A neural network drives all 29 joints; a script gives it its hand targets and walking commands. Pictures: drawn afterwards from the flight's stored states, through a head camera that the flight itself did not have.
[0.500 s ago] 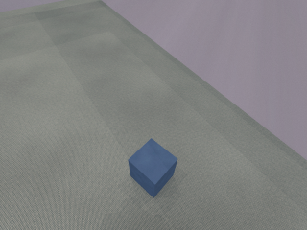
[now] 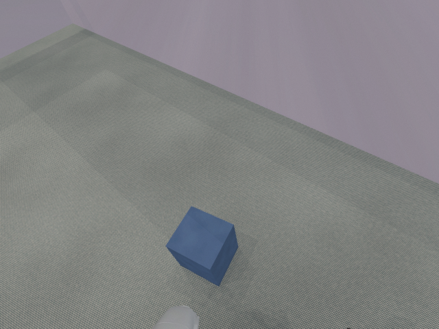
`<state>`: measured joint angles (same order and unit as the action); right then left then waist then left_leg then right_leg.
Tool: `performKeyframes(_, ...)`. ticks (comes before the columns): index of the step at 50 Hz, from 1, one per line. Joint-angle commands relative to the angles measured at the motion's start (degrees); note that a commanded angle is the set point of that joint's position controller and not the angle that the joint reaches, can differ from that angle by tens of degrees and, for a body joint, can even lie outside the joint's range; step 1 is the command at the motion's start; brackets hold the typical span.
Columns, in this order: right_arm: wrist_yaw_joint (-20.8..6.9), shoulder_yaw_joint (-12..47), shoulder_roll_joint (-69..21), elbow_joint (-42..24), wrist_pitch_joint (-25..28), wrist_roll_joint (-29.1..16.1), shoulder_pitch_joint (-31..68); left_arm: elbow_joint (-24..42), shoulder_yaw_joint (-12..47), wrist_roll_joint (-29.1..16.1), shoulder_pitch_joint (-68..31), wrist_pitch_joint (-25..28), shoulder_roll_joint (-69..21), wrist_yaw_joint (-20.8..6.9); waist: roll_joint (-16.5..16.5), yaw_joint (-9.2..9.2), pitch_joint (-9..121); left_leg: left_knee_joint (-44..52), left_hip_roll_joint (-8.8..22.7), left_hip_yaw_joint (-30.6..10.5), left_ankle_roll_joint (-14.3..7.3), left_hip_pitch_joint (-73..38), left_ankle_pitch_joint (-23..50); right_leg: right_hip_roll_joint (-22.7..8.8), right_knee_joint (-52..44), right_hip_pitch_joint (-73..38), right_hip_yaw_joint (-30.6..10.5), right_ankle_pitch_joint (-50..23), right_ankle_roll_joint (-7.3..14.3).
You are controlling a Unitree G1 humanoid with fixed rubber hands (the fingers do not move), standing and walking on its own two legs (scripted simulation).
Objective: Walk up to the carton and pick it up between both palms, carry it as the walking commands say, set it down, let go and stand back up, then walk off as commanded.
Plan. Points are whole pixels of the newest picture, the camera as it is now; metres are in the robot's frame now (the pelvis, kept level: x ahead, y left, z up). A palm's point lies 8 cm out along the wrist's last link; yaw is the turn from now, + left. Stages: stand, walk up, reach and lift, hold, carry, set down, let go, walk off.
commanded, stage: walk up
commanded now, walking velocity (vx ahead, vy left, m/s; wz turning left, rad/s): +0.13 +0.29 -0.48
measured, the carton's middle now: (205, 246) +0.50 +0.20 -0.67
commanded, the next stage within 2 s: stand in 1.64 s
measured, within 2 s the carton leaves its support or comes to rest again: neither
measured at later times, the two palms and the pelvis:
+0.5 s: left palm (31, 325) +0.12 +0.45 -0.15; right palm out of the picture +0.11 -0.09 -0.13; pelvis +0.07 +0.17 -0.02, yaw -11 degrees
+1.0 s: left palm (19, 261) +0.25 +0.55 -0.14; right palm out of the picture +0.12 +0.04 -0.15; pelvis +0.14 +0.30 -0.02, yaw -19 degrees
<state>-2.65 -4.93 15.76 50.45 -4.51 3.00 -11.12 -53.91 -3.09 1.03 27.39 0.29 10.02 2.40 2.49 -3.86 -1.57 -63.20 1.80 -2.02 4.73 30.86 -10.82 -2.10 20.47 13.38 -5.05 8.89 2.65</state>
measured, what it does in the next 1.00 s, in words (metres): steps to the left, turning right: left foot, then right foot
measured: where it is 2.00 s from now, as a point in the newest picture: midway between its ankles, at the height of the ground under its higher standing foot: outside the picture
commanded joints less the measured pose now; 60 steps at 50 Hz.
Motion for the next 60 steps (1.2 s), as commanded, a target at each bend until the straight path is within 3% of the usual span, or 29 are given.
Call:
performKeyframes(1,0.0,-0.1,1.7,-3.0,0.1,-0.1,0.5,1.9,-2.8,0.3,5.8,0.7,11.7,0.6,-14.1,-0.09,-0.6,-0.4,-0.4,0.8,0.6,6.0,-1.2,-11.7,-8.0,-6.1,-15.0,3.6,-1.6)
performKeyframes(11,0.8,1.0,1.0,-6.1,0.9,-1.2,6.8,-1.3,-4.2,1.0,8.2,0.0,13.8,1.4,-16.6,-2.76,-0.5,17.3,-0.5,1.5,0.0,4.0,-8.7,-16.0,-4.2,-9.6,-20.8,-9.4,5.1)
performKeyframes(16,1.3,1.1,-0.4,-5.8,1.5,-3.0,-0.8,-1.0,-3.2,0.0,-1.3,-0.9,16.4,2.1,-17.2,2.36,0.7,32.8,-0.3,1.2,-3.2,-17.6,-3.6,-14.3,-6.4,6.6,-18.4,-0.8,3.0)
performKeyframes(18,1.9,0.7,1.2,-4.3,1.9,-2.6,-5.7,-0.5,-2.0,0.1,-3.7,-0.9,16.0,2.4,-9.5,5.49,1.6,43.2,-0.8,3.5,-4.2,-31.3,-0.6,-10.0,-0.7,14.3,-13.5,4.6,1.4)
performKeyframes(19,2.2,0.2,4.4,-3.5,2.3,-1.6,-8.4,-0.7,-1.2,1.0,-2.2,-0.7,13.0,2.2,0.6,5.93,4.7,44.9,2.5,1.5,-3.4,-37.7,-3.5,-4.8,9.2,17.7,-8.2,13.7,0.2)
performKeyframes(20,1.9,0.2,9.3,-4.1,2.6,-1.4,-11.1,0.5,-0.5,2.6,-1.2,-0.7,8.0,2.1,12.4,5.88,7.1,44.9,14.7,-8.4,-4.6,-36.7,-0.8,1.0,25.9,20.0,-1.9,27.0,-1.4)
performKeyframes(21,2.0,-0.8,12.4,-4.1,2.8,-1.9,-9.2,3.9,-1.2,1.6,-5.1,-1.1,6.6,2.7,16.6,7.43,4.3,50.4,22.2,-15.8,-10.6,-27.1,-0.4,4.4,34.7,23.9,4.0,26.6,-2.7)
performKeyframes(23,2.0,1.2,5.0,-4.3,3.1,-1.9,-5.2,2.9,-2.1,2.1,-9.2,-1.7,9.7,1.9,7.1,4.97,-0.5,49.4,14.6,-5.6,-11.3,-18.7,6.4,1.4,45.2,21.2,3.3,20.1,-1.6)
performKeyframes(26,3.5,2.1,0.8,-4.4,3.6,-1.2,-2.5,0.7,-1.8,1.2,-6.6,-2.1,9.3,0.4,6.8,2.77,0.6,45.2,9.9,2.8,-13.0,-20.3,23.5,1.0,45.2,17.1,5.4,15.8,-2.9)
performKeyframes(31,3.9,2.7,-0.3,-1.4,2.5,-0.1,-8.1,3.0,-0.4,-0.1,-13.7,-3.4,5.6,1.3,8.6,5.49,-0.1,43.0,11.2,0.7,-14.7,-24.3,32.5,2.2,27.0,12.6,10.1,17.5,-1.2)
performKeyframes(34,4.2,2.6,0.3,-0.4,1.8,0.0,-9.3,2.1,-0.4,-0.7,-12.0,-3.7,5.3,1.9,7.7,3.79,1.4,40.4,10.0,0.6,-13.2,-24.8,33.1,1.8,15.8,4.9,10.8,12.4,-0.1)
performKeyframes(36,4.0,1.9,1.8,-0.8,2.2,-1.1,-8.0,0.0,-1.5,-0.4,-4.4,-3.0,8.3,2.8,2.1,-1.52,3.7,31.4,6.6,4.6,-8.3,-14.9,29.8,-2.6,0.0,-13.6,7.5,-3.7,1.3)
performKeyframes(37,3.6,1.8,2.6,-3.0,3.0,-2.0,-8.9,-0.8,-2.6,-0.1,-0.5,-2.4,13.6,3.3,-11.6,-3.78,7.3,18.2,3.7,6.4,-4.5,0.4,-0.8,-19.2,-3.5,-29.9,-9.5,-9.5,5.1)
performKeyframes(38,3.7,0.3,2.7,-3.8,2.4,-1.6,-11.7,-1.0,-3.5,-0.4,-2.3,-3.2,18.0,3.6,-20.6,-1.84,7.8,4.4,0.1,5.2,-1.7,5.8,-24.8,-34.1,-3.5,-21.0,-22.8,-27.3,14.1)
performKeyframes(39,3.6,0.1,3.7,-3.4,1.3,0.2,-9.1,-1.4,-3.0,-0.5,-2.9,-3.4,15.7,3.8,-8.0,-1.32,6.2,-2.4,1.8,1.3,-1.3,3.0,-22.2,-31.5,-2.0,-15.0,-18.5,-28.6,15.3)
performKeyframes(40,3.2,0.1,3.3,-3.4,1.1,0.4,-7.7,-0.8,-2.2,-0.1,-7.3,-3.2,13.6,3.6,-5.0,0.95,1.7,-5.6,1.9,1.0,-0.4,2.3,-18.2,-27.3,-1.7,-9.4,-12.7,-27.6,13.7)
performKeyframes(41,2.9,0.5,2.4,-3.3,1.2,0.0,-8.3,0.3,-1.5,0.8,-11.7,-2.8,12.5,3.0,-5.6,3.02,0.7,-3.5,2.9,0.4,-0.1,0.0,-13.6,-22.2,-2.8,-5.8,-7.2,-21.5,10.9)
performKeyframes(43,1.7,0.8,0.9,-2.8,0.6,-0.7,-9.8,1.6,-0.9,1.4,-16.2,-2.0,11.4,1.8,-11.7,4.36,-0.9,0.4,2.0,2.3,0.1,-2.9,-9.6,-15.6,-1.9,-1.7,0.2,-24.0,7.2)
performKeyframes(48,2.3,1.7,-1.0,-3.0,1.7,-3.8,-7.8,1.9,-1.5,1.4,-16.2,-1.0,13.3,-0.8,-19.1,1.83,0.7,22.0,-0.9,7.5,-0.2,-11.9,-6.0,-8.9,-1.4,0.0,4.3,-10.2,4.5)
performKeyframes(49,2.8,1.5,-0.5,-3.2,2.5,-3.5,-7.6,0.4,-1.7,0.6,-15.1,-1.5,13.6,-1.2,-19.9,2.63,1.0,27.1,-1.6,9.1,-0.3,-14.5,-3.6,-7.3,1.2,0.4,5.9,-9.1,3.9)
performKeyframes(50,3.4,1.2,0.3,-2.4,3.1,-2.5,-9.3,0.1,-1.7,0.0,-14.9,-2.0,13.9,-1.4,-17.0,3.73,1.7,32.8,-3.0,11.8,-0.2,-20.3,0.9,-6.3,4.8,3.7,7.0,-5.3,2.5)
performKeyframes(51,3.8,0.5,2.4,-1.6,3.9,-1.3,-11.8,0.2,-1.2,0.0,-13.5,-2.1,12.6,-1.4,-7.9,4.84,1.6,38.3,-1.2,10.3,0.8,-25.4,3.8,-4.6,9.6,8.4,7.0,2.9,0.3)
performKeyframes(52,3.8,0.0,6.4,-1.7,4.8,-0.8,-14.2,0.8,-0.2,0.8,-11.8,-2.2,9.0,-1.3,3.4,5.40,1.1,43.0,8.2,1.3,0.9,-27.3,4.3,-1.9,17.3,13.7,7.6,14.6,-1.8)
performKeyframes(53,3.7,0.1,10.8,-3.9,5.3,-0.8,-13.2,1.5,1.2,1.8,-9.8,-2.6,3.6,-1.1,13.9,4.10,0.5,44.6,21.8,-12.6,-1.5,-22.1,19.8,3.0,26.9,15.5,4.4,29.2,-3.6)
performKeyframes(54,3.9,-1.3,15.5,-4.0,4.0,-1.7,-11.0,3.0,-0.3,-0.4,-11.8,-4.0,6.8,-0.2,22.7,6.15,2.0,45.8,24.7,-15.0,-12.2,-14.8,27.3,4.2,39.9,12.3,1.1,31.2,-4.3)
performKeyframes(55,4.6,-1.1,13.7,-4.3,3.6,-1.8,-8.7,2.7,-1.8,-0.3,-13.1,-4.8,10.1,-0.8,13.5,6.01,2.3,44.7,27.9,-14.5,-13.6,-17.1,31.1,4.6,48.5,15.4,-2.0,29.6,-4.6)
performKeyframes(56,5.1,-0.5,11.9,-4.0,3.4,-2.2,-8.4,2.4,-2.7,0.4,-13.8,-5.2,11.1,-1.6,7.3,5.48,2.8,44.0,25.2,-12.7,-12.2,-16.9,25.3,4.0,51.7,16.4,-4.4,24.9,-4.9)
performKeyframes(58,5.5,0.1,8.7,-4.5,3.1,-2.2,-2.0,0.1,-3.4,0.5,-10.1,-5.2,11.4,-2.3,8.4,2.51,1.6,43.1,19.2,-6.6,-11.3,-15.9,22.4,4.5,54.8,16.0,-3.2,18.7,-6.1)
performKeyframes(60,5.5,0.6,6.8,-5.1,3.3,-2.2,1.0,-0.8,-3.1,0.6,-9.0,-5.3,11.2,-2.6,9.4,2.45,2.8,44.5,16.4,-4.4,-11.3,-15.9,12.8,4.8,54.7,15.0,-0.7,14.7,-6.9)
